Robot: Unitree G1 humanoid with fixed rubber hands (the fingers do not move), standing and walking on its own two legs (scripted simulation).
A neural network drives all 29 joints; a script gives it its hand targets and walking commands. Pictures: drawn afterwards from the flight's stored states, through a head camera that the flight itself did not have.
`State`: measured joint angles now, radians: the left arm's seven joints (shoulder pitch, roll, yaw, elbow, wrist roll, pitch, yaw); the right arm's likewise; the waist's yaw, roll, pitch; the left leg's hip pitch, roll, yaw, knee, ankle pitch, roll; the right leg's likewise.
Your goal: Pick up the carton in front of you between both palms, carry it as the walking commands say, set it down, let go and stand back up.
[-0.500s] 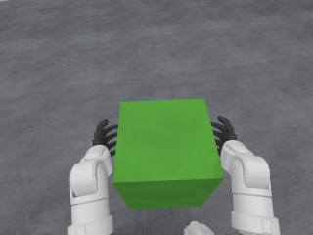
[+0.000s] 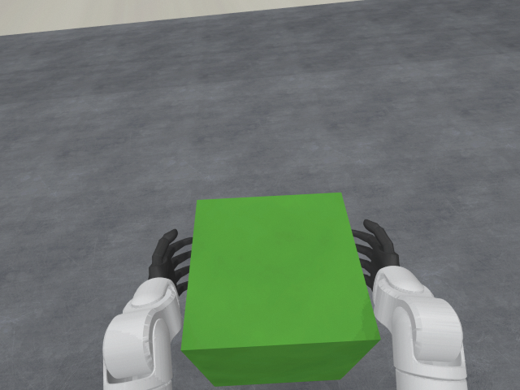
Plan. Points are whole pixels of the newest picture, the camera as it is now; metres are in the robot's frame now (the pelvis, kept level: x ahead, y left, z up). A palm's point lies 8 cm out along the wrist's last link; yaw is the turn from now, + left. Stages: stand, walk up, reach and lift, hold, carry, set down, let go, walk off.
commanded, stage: carry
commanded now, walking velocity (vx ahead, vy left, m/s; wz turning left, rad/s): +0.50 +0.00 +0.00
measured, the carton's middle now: (273, 296) +0.28 +0.01 +0.01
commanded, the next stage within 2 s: none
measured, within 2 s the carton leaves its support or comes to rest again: neither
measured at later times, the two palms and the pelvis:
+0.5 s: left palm (181, 153) +0.55 +0.18 +0.08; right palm (334, 153) +0.52 -0.12 +0.09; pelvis +0.31 +0.05 +0.00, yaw -4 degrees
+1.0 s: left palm (220, 80) +0.84 +0.12 +0.08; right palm (335, 76) +0.85 -0.18 +0.07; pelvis +0.61 -0.03 +0.00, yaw -1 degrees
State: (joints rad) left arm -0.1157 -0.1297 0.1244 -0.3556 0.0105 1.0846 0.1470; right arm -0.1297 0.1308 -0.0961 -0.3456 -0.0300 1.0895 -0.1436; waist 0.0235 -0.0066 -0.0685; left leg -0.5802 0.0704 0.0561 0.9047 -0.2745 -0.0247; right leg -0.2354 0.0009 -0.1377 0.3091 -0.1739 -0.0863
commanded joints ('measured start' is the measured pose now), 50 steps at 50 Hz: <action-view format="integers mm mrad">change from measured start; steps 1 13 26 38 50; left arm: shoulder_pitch -355 -216 -223 -197 -212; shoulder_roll -861 -650 -788 -653 -825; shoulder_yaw -686 -669 -702 -673 -733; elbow -203 -261 -197 -251 -274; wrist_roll -269 -220 -175 -218 -257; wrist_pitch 13 120 69 127 55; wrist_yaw -136 -115 -121 -96 -174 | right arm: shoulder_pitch -314 -192 -244 -199 -173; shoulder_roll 896 687 768 650 856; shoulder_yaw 665 642 688 641 717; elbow -179 -239 -225 -266 -257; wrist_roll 211 228 269 233 211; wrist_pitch -4 115 63 118 52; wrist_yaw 83 93 150 95 132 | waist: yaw -11 -39 -38 -24 -21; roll -130 -104 128 138 -125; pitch -290 -219 -162 -125 -237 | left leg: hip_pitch -55 472 498 578 26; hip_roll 5 -85 206 141 23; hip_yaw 39 197 -87 126 40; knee -139 -469 -821 -477 -17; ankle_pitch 95 153 14 560 26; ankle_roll -18 59 155 84 5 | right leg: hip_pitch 323 155 -398 -74 215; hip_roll -237 -162 -125 -9 -286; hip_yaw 183 -23 46 -133 92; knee -106 290 486 128 -84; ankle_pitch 341 589 29 51 433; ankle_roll -51 38 117 61 -25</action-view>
